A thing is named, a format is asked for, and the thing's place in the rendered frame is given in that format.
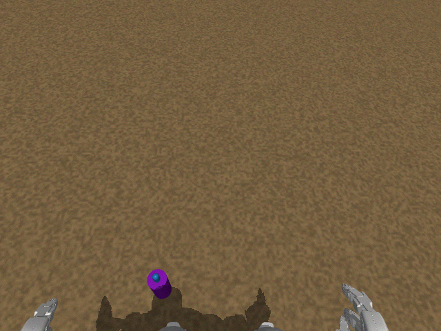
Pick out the right robot hand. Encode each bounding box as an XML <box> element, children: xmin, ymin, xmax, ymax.
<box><xmin>336</xmin><ymin>283</ymin><xmax>389</xmax><ymax>331</ymax></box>

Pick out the left robot hand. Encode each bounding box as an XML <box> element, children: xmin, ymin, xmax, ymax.
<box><xmin>21</xmin><ymin>298</ymin><xmax>58</xmax><ymax>331</ymax></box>

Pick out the bottle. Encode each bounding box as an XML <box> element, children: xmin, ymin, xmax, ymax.
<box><xmin>147</xmin><ymin>269</ymin><xmax>172</xmax><ymax>299</ymax></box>

